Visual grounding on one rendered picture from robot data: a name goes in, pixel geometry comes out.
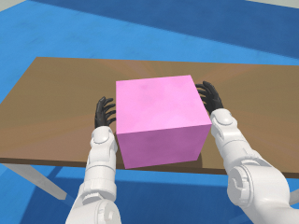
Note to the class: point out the right robot forearm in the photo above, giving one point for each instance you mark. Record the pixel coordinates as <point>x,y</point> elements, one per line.
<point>232,145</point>

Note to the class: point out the left robot forearm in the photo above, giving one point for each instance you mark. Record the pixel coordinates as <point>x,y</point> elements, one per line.
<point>99,179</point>

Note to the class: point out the robot right upper arm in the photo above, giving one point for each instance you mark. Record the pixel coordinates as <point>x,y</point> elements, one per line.
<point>262,193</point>

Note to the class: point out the robot right hand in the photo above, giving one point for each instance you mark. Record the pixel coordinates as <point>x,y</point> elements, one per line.
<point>212,98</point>

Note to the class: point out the robot left upper arm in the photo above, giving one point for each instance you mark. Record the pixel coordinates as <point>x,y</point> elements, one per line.
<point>100,212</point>

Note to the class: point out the carton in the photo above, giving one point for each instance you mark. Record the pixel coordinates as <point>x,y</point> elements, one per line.
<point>160,120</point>

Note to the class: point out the robot left hand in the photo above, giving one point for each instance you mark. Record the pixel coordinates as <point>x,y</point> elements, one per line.
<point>101,116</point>

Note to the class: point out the table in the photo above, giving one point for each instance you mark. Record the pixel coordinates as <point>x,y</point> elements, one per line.
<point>48,117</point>

